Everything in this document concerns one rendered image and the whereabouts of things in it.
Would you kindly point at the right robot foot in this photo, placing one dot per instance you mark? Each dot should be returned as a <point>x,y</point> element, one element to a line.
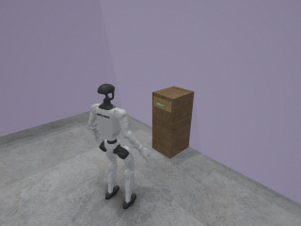
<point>126,204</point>

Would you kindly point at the robot right hand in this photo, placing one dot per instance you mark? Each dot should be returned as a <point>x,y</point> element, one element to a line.
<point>145,154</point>

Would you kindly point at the left robot upper arm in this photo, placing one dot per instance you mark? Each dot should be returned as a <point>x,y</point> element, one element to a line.
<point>93,116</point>

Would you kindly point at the robot left hand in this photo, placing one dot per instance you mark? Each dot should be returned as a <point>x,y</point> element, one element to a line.
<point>100,137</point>

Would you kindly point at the robot torso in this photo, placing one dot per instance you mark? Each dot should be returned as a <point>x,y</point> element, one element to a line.
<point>110,127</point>

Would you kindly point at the robot right forearm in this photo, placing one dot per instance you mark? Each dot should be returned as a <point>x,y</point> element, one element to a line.
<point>134,142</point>

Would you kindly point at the robot left forearm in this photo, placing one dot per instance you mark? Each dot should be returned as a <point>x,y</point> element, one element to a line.
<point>95,130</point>

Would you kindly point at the right robot upper arm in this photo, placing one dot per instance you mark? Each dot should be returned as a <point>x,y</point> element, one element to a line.
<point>121,115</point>

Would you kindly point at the cabinet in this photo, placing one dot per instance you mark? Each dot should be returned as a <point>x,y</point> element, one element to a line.
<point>171,130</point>

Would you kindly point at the drawer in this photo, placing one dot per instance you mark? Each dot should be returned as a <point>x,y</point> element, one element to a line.
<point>166,105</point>

